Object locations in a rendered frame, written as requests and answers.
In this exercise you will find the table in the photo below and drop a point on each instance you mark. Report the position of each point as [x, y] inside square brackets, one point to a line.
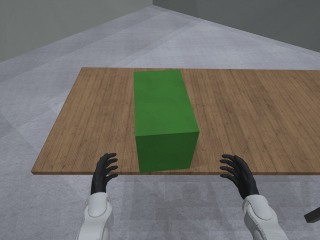
[268, 117]

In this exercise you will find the robot left hand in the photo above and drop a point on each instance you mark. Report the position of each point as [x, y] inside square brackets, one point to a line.
[100, 178]

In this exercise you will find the robot right hand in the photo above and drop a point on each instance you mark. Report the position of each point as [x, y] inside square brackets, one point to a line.
[243, 177]

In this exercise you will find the robot right forearm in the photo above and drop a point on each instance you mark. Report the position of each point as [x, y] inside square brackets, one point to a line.
[261, 219]

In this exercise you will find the robot left forearm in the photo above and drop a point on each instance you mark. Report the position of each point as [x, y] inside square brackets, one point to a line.
[98, 218]

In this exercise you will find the carton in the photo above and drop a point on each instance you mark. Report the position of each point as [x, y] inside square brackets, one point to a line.
[166, 130]

